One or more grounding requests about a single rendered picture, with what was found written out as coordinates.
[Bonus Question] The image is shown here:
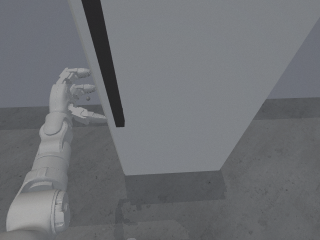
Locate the handle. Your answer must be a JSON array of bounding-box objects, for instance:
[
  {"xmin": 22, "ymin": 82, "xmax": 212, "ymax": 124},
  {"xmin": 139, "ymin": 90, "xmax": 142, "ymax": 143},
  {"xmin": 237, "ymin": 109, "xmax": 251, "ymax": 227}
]
[{"xmin": 81, "ymin": 0, "xmax": 125, "ymax": 128}]

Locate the robot left upper arm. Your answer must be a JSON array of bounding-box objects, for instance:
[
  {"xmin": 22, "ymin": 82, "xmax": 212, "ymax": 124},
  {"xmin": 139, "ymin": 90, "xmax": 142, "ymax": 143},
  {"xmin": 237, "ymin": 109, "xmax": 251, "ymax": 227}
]
[{"xmin": 0, "ymin": 188, "xmax": 71, "ymax": 240}]

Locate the fridge door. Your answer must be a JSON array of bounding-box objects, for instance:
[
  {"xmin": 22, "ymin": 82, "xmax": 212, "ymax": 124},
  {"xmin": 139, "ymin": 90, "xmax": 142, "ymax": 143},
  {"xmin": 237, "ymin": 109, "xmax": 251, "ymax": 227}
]
[{"xmin": 70, "ymin": 0, "xmax": 320, "ymax": 176}]

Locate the left robot hand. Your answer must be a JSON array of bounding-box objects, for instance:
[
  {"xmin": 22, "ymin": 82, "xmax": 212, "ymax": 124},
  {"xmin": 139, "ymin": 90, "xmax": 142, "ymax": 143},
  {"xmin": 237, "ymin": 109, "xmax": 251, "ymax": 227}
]
[{"xmin": 49, "ymin": 67, "xmax": 108, "ymax": 125}]

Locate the left robot forearm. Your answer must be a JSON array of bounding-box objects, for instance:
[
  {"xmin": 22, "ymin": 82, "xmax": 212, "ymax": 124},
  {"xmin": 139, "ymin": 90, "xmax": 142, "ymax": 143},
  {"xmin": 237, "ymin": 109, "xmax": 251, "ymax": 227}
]
[{"xmin": 6, "ymin": 112, "xmax": 73, "ymax": 232}]

